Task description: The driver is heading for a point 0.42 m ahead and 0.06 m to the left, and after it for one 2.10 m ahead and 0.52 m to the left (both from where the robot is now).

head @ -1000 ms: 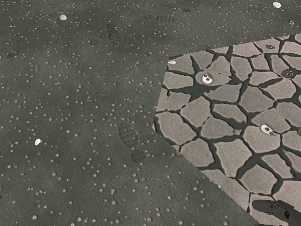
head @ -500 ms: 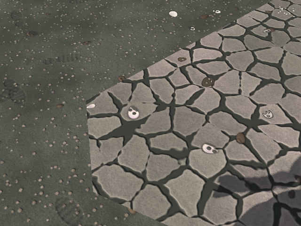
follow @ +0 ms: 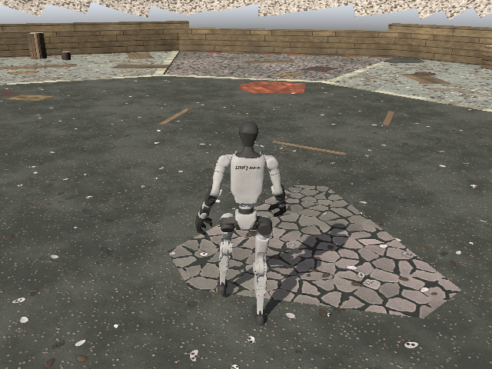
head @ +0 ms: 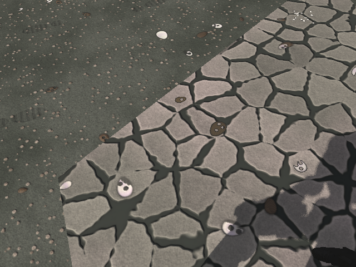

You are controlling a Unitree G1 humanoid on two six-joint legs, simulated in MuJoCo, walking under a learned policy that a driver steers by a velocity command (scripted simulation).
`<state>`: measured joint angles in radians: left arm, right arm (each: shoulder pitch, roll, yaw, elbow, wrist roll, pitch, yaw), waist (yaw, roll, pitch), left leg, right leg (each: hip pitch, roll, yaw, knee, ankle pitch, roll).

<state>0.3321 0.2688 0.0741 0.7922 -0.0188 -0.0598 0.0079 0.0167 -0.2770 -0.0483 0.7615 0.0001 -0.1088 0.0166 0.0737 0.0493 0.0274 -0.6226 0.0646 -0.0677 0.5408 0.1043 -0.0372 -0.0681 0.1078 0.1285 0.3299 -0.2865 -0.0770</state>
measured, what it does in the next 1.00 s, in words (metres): walks ahead, turning left: left foot, then right foot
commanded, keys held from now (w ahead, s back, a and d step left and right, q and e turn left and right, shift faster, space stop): w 0.28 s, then w+q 0.72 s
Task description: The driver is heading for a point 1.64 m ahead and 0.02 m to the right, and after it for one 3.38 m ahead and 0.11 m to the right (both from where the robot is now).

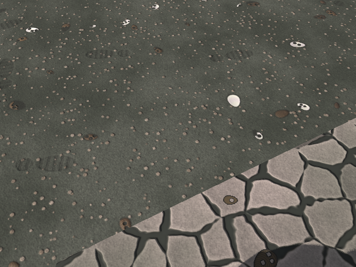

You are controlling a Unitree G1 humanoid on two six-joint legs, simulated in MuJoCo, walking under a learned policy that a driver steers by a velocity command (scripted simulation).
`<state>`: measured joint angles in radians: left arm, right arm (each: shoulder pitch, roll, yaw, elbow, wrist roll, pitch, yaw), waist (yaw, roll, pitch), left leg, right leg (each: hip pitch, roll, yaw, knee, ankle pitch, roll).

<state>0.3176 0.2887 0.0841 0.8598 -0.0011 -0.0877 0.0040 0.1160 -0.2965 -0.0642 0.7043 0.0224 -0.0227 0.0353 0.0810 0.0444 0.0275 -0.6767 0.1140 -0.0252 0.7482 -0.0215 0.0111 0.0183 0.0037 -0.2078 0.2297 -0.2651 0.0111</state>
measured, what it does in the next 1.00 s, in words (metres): walks ahead: left foot, then right foot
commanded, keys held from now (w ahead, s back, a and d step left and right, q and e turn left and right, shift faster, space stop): w+q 0.16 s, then w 0.38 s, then w+e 0.46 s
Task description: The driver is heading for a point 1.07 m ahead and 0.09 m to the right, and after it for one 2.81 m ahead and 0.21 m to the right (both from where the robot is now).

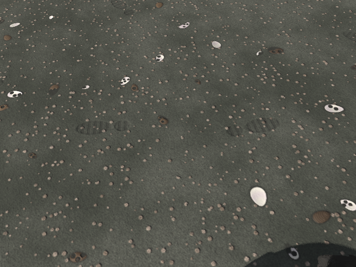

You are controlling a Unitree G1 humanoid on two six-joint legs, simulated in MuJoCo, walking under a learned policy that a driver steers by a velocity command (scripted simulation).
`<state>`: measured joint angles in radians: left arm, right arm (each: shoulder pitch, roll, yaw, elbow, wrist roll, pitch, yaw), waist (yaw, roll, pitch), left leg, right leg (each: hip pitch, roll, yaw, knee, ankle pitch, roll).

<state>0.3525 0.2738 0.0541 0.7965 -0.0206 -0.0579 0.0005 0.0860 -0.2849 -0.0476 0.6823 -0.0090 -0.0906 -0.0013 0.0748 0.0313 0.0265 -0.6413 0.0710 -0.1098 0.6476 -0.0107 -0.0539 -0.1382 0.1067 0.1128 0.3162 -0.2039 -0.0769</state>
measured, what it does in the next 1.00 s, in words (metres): walks ahead: left foot, then right foot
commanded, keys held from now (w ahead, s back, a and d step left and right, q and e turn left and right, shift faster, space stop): w+e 0.36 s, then w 0.30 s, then w+q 0.34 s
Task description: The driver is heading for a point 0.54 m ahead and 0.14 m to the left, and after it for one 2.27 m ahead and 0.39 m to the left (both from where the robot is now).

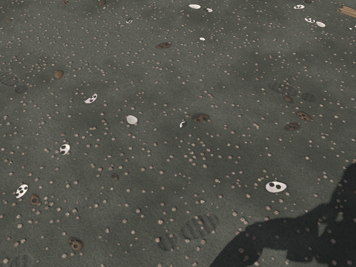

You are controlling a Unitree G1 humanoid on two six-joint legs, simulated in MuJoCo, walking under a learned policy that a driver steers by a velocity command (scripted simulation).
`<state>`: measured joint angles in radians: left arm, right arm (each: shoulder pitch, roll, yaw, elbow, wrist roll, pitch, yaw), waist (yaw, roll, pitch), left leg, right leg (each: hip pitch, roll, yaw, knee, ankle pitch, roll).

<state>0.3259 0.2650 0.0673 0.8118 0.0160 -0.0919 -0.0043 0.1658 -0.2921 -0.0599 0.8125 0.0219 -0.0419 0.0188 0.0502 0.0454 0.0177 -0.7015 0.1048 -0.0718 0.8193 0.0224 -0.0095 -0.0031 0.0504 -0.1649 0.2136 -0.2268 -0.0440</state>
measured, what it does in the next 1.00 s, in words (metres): walks ahead, turning left: left foot, then right foot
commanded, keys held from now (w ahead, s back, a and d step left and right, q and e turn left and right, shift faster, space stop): w+q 0.54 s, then w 0.40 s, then w+e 0.06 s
